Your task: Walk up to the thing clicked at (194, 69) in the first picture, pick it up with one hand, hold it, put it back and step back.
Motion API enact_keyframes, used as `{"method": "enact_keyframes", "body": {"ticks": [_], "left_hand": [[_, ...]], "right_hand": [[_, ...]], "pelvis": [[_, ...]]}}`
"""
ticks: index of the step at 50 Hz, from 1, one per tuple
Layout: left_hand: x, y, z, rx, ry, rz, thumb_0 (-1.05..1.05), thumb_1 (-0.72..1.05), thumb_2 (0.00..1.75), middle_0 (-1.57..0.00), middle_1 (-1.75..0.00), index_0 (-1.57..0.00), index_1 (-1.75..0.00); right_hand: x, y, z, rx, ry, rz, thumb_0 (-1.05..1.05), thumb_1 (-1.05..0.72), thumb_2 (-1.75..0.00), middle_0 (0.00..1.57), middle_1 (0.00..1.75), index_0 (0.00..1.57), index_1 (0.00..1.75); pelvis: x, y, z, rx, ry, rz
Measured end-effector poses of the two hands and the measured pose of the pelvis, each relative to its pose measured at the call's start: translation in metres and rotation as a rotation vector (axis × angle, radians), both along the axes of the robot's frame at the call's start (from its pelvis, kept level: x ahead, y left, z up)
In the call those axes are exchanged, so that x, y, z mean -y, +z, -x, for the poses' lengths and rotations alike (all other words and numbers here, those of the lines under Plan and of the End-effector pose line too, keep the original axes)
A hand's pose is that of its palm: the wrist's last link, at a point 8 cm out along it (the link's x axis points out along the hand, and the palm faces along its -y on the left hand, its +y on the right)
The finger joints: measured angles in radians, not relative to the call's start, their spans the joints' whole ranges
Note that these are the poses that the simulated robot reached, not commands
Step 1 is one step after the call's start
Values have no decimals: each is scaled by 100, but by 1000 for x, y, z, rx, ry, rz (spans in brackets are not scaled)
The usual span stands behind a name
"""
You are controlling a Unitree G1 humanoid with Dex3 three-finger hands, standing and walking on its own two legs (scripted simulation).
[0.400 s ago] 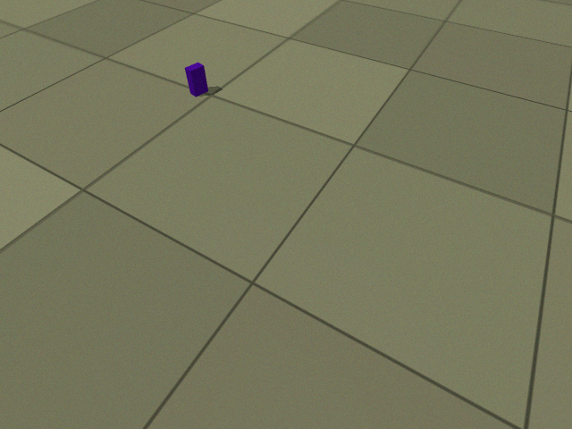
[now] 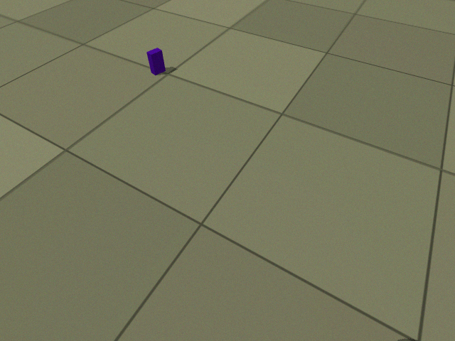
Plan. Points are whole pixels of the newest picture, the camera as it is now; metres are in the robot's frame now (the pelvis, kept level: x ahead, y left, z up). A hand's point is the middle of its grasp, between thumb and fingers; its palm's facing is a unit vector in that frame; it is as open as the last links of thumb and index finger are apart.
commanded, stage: stand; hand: left
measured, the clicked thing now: (156, 61) +2.21 +0.60 -0.69
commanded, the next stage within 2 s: walk up in 0.72 s
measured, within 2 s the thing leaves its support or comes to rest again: neither
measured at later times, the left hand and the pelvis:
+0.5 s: hand out of the picture +0.08 +0.25 -0.16, palm faces -0.02 -0.94 -0.34, open 7.4 cm; pelvis +0.00 +0.00 +0.00, yaw +0 degrees
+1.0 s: hand out of the picture +0.06 +0.34 -0.15, palm faces +0.10 -0.91 -0.39, open 7.4 cm; pelvis +0.06 +0.04 -0.01, yaw +5 degrees
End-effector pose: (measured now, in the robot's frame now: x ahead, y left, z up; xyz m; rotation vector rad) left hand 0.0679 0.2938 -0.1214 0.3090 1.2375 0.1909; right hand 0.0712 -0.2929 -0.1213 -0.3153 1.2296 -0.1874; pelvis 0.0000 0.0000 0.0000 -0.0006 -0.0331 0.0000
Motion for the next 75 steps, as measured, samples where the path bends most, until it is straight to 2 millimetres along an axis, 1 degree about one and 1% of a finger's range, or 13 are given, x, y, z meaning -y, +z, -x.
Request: {"method": "enact_keyframes", "body": {"ticks": [36, 39, 42, 44, 48, 51, 53, 55, 58, 63, 67, 71, 75], "left_hand": [[1, 2, -6, 3, -3, -5, 1, 91, 90, -20, -30, -20, -30], [-4, 4, -7, 41, 1, 13, 1, 91, 90, -21, -30, -20, -30], [-19, 8, -5, 94, 33, 2, 1, 90, 90, -21, -30, -20, -30], [-32, 12, 2, 105, 59, -15, 0, 90, 90, -21, -30, -20, -30], [-67, 14, 16, 49, 102, -51, 0, 90, 90, -21, -30, -20, -30], [-99, 8, 14, 14, 130, -71, 1, 90, 90, -21, -30, -20, -30], [-122, -1, 3, 8, 148, -75, 1, 90, 90, -21, -30, -20, -30], [-145, -15, -15, 4, 156, -78, 1, 90, 90, -21, -30, -20, -30], [-164, -29, -55, -15, 120, -68, 1, 91, 90, -20, -30, -20, -30], [-161, -13, -148, 86, 49, 14, 1, 91, 90, -20, -30, -19, -30], [-161, 1, -214, 150, 15, 51, 1, 91, 90, -20, -30, -20, -30], [-166, 9, -269, 143, -6, 44, 1, 91, 90, -20, -30, -20, -30], [-169, 12, -333, 135, -12, 16, 1, 91, 90, -20, -30, -20, -30]], "right_hand": [[2, 0, -4, -1, 0, 0, 0, -90, -89, 21, 30, 20, 30], [6, 1, -6, 18, 11, -17, 0, -90, -89, 21, 30, 20, 30], [12, 4, -18, 4, 51, 2, 1, -90, -89, 21, 30, 20, 30], [12, 8, -34, 3, 78, 17, 1, -90, -89, 21, 30, 20, 30], [4, 21, -82, 60, 116, 34, 1, -90, -89, 21, 30, 20, 30], [-11, 29, -123, 108, 147, 51, 1, -90, -89, 21, 30, 20, 30], [-25, 32, -150, 137, 163, 69, 1, -90, -89, 21, 30, 20, 30], [-39, 31, -174, 169, 164, 93, 1, -90, -89, 21, 30, 20, 30], [-62, 29, -193, 224, 135, 106, 0, -90, -89, 21, 30, 20, 30], [-91, 33, -188, 138, 80, 79, 0, -90, -89, 21, 30, 20, 30], [-103, 32, -193, 53, 50, 61, 0, -90, -89, 21, 30, 20, 30], [-109, 24, -216, 1, 27, 44, 1, -90, -89, 21, 30, 20, 30], [-107, 11, -257, -45, 20, 29, 1, -90, -89, 21, 30, 20, 30]], "pelvis": [[2, 1, -5, -4, -2, -1], [2, -2, -9, -16, 13, 4], [-3, -5, -17, -29, 49, 14], [-9, -4, -24, -26, 54, 11], [-29, -5, -47, -10, 72, 25], [-47, -10, -71, -3, 94, 35], [-62, -18, -91, 0, 104, 40], [-79, -29, -112, 1, 112, 32], [-101, -36, -135, 12, 91, -2], [-120, -15, -176, 18, 99, 11], [-130, -5, -217, 13, 104, -2], [-136, -5, -265, 4, 104, -12], [-136, -11, -321, -17, 115, -18]]}}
